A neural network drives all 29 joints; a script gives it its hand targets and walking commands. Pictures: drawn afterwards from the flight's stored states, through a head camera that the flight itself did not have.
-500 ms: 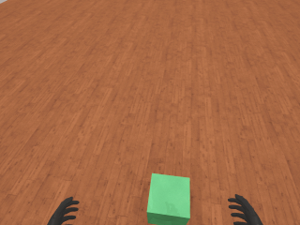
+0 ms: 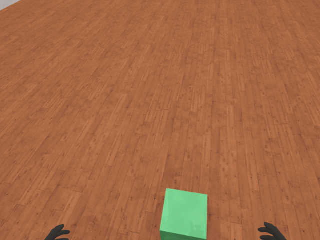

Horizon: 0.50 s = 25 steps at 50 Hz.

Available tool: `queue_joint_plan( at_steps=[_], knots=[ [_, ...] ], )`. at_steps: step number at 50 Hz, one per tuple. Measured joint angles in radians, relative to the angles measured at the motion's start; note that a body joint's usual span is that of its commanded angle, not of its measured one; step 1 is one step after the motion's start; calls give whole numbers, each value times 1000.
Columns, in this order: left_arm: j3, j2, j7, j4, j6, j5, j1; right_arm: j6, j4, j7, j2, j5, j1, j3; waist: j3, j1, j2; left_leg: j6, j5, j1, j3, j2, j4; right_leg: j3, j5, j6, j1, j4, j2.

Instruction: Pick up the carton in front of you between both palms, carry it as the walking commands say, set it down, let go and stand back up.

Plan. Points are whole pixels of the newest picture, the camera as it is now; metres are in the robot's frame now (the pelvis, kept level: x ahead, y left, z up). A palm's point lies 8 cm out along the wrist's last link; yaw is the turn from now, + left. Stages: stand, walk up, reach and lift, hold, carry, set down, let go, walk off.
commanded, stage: stand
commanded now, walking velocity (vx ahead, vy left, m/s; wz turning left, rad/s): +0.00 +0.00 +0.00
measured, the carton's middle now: (183, 219) +0.35 -0.09 -0.65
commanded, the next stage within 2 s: none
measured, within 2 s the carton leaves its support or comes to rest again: neither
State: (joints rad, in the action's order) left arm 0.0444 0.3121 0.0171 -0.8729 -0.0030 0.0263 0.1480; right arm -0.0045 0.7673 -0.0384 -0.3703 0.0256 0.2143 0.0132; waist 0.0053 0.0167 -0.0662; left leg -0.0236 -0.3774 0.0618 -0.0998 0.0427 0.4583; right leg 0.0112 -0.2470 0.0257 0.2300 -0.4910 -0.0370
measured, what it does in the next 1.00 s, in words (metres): stands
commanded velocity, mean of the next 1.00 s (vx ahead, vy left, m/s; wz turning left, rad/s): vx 0.00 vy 0.00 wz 0.00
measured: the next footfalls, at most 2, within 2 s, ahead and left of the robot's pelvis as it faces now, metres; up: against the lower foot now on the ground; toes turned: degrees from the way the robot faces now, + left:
none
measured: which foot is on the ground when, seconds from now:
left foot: down 0.00-1.00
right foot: down 0.00-1.00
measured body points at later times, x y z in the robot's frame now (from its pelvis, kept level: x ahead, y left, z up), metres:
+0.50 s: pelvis -0.02 +0.00 +0.01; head -0.03 -0.02 +0.46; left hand +0.09 +0.30 -0.10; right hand +0.09 -0.31 -0.11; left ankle -0.08 +0.11 -0.74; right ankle +0.01 -0.10 -0.74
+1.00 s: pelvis -0.03 +0.00 +0.01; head -0.04 -0.01 +0.46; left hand +0.08 +0.32 -0.10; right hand +0.06 -0.32 -0.11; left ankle -0.08 +0.11 -0.74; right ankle +0.01 -0.10 -0.74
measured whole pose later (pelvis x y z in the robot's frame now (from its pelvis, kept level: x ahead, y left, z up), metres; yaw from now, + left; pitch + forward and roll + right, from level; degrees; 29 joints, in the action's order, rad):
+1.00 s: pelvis -0.03 +0.00 +0.01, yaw -1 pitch -3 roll +0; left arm 0.01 0.37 0.01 -1.04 0.00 0.01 0.10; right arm 0.01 0.96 -0.02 -0.41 0.02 0.20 0.00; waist 0.02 0.01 -0.04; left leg -0.02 -0.29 0.01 -0.09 0.05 0.35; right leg 0.00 -0.15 0.02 0.17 -0.38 -0.03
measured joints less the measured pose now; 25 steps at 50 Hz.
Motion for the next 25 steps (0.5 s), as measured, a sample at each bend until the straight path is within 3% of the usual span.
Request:
queue_joint_plan(
  at_steps=[25],
  knots=[
    [-10,27,-4,-118,2,-5,-40,14,113,9,-20,-1,-8,-9,2,0,22,6,65,-42,2,-4,-78,-4,67,5,-44,81,0]
  ],
)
